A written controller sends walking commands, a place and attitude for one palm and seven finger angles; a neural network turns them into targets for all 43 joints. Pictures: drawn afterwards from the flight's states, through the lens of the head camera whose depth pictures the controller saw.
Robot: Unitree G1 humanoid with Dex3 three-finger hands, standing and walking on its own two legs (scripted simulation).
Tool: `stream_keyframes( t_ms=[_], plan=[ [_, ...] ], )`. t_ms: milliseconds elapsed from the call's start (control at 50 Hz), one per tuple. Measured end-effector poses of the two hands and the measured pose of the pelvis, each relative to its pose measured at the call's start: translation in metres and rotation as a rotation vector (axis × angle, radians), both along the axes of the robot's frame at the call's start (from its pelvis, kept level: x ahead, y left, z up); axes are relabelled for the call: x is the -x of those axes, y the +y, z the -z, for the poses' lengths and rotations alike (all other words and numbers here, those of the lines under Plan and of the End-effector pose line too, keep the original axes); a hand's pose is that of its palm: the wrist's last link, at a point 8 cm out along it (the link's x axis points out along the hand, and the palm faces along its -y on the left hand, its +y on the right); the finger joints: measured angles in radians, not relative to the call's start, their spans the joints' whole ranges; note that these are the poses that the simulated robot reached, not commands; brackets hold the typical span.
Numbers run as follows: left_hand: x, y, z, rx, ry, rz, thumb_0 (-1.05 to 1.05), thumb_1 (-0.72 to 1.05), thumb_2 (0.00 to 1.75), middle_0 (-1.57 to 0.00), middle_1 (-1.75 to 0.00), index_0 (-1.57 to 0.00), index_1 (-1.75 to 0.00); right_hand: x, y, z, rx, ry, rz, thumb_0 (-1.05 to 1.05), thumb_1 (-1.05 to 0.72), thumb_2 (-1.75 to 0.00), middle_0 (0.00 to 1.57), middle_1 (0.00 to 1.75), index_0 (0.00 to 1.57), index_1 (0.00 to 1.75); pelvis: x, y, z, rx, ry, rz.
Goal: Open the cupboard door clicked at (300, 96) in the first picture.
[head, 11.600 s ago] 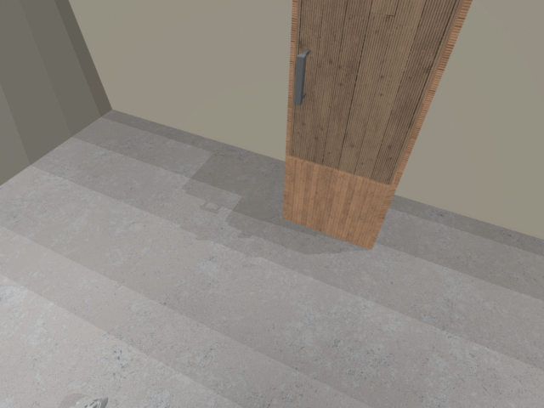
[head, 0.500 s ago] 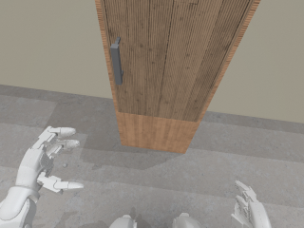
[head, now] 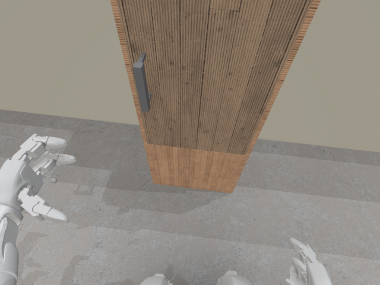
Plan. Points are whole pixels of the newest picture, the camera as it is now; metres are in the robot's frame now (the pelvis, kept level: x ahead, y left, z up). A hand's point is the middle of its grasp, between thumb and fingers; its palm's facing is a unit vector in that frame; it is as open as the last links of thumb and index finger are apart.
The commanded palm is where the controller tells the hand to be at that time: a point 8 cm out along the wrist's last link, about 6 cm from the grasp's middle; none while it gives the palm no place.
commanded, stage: raise the hand with hooked fingers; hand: left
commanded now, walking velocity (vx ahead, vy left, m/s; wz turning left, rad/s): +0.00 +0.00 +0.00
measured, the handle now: (144, 83) +0.60 +0.16 +0.04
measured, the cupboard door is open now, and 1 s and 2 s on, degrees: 0 0 0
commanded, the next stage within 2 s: move the hooked fingers beside the handle in 0.44 s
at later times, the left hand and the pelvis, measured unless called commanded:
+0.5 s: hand (61, 185) +0.28 +0.26 +0.06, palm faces -0.03 -1.00 -0.05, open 14.0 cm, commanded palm +0.26 +0.31 +0.06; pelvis -0.01 -0.01 +0.00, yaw +0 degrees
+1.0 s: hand (79, 150) +0.36 +0.26 +0.06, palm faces -0.06 -1.00 -0.02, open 14.0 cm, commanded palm +0.34 +0.30 +0.06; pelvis -0.01 +0.00 +0.00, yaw -1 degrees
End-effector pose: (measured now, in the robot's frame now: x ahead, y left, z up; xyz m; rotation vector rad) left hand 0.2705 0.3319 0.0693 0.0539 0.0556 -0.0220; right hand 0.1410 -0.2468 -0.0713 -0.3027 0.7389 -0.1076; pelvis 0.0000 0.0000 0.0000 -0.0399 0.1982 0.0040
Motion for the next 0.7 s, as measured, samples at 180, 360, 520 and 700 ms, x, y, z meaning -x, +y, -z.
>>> stream_keyframes(
  t_ms=[180,360,520,700],
  plan=[
    [-0.002,-0.012,0.004,0.012,0.006,0.028,-0.01,-0.50,0.30,-0.30,-1.20,-0.30,-1.20,0.014,-0.014,-0.005,0.014,0.012,0.028,0.01,-0.90,-0.90,0.20,0.30,0.21,0.30,0.001,-0.004,-0.002,-0.008,-0.001,0.011],
    [0.004,-0.016,0.003,0.003,-0.004,0.014,-0.01,-0.50,0.30,-0.31,-1.20,-0.30,-1.20,0.012,-0.011,-0.003,-0.002,0.000,0.023,0.01,-0.90,-0.90,0.20,0.30,0.21,0.30,0.004,-0.007,-0.002,-0.010,-0.009,0.009],
    [0.007,-0.016,0.003,0.010,0.001,0.010,-0.01,-0.50,0.30,-0.31,-1.20,-0.30,-1.20,0.006,-0.006,-0.002,-0.020,-0.019,0.007,0.01,-0.90,-0.90,0.20,0.30,0.21,0.30,0.006,-0.009,-0.002,-0.012,-0.011,0.006],
    [-0.012,-0.015,0.010,0.030,0.004,0.006,-0.01,-0.50,0.30,-0.31,-1.20,-0.30,-1.20,0.005,-0.009,0.003,0.009,0.000,-0.003,0.01,-0.90,-0.90,0.20,0.30,0.21,0.30,0.009,-0.010,0.002,-0.008,0.000,-0.004]
  ],
)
